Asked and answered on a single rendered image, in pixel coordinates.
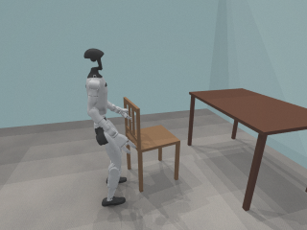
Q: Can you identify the right robot upper arm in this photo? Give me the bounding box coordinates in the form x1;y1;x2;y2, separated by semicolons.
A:
87;79;101;116

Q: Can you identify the left robot hand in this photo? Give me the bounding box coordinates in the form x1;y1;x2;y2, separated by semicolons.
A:
121;108;135;121

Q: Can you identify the chair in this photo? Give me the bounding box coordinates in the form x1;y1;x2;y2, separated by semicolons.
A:
123;97;180;193

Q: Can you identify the robot right thigh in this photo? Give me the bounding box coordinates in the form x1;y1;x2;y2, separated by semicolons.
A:
96;128;122;173

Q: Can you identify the robot right forearm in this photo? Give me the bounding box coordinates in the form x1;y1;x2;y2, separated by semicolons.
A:
89;108;119;138

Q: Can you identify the table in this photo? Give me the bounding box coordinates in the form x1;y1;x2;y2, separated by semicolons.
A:
187;88;307;211

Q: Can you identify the robot left forearm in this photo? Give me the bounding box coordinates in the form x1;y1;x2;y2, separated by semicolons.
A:
107;101;123;114

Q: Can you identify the right robot shin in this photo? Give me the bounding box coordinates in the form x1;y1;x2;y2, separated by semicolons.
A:
107;167;122;201

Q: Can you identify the right robot hand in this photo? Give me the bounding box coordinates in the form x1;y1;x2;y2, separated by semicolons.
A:
113;133;136;154

